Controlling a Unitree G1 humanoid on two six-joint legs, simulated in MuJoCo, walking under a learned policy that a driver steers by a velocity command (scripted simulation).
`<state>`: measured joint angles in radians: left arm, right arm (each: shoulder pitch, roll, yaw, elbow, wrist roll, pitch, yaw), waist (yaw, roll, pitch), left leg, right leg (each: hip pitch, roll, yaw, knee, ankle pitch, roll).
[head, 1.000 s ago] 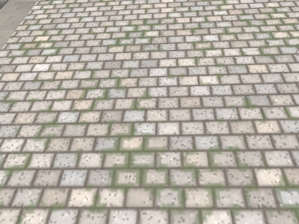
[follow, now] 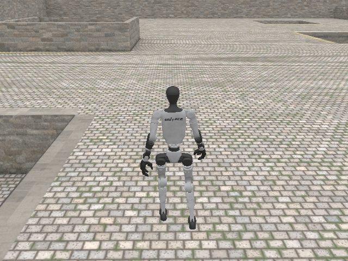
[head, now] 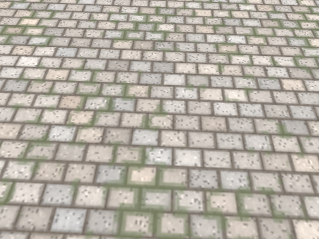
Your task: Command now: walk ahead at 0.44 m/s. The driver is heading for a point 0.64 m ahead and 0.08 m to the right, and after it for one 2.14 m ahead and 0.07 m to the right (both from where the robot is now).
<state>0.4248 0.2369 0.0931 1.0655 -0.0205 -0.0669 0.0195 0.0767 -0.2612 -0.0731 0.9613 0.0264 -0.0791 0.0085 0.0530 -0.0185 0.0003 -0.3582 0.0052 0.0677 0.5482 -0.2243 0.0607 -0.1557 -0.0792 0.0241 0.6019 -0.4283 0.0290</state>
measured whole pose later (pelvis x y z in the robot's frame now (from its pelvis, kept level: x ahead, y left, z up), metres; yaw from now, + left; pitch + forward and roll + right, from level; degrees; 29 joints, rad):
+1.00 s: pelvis +0.53 +0.01 +0.00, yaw +1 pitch +2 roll -2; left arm 0.30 0.26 0.05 1.01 0.00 -0.06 0.01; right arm 0.01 -0.24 -0.05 0.89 -0.02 -0.09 0.02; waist 0.05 0.01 0.03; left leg -0.49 0.02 0.01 0.49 0.00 0.04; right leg -0.08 0.02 -0.04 0.56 -0.44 0.00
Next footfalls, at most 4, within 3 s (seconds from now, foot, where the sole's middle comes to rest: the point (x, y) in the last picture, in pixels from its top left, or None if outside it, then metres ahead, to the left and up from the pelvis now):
0.46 right None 0.44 -0.12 -0.76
0.96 left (146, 189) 0.71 0.12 -0.76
1.28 right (200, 206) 0.64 -0.12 -0.76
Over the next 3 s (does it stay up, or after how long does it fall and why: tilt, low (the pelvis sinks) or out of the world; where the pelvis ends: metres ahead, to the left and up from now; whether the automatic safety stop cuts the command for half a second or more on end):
stays up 0.65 0.00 0.00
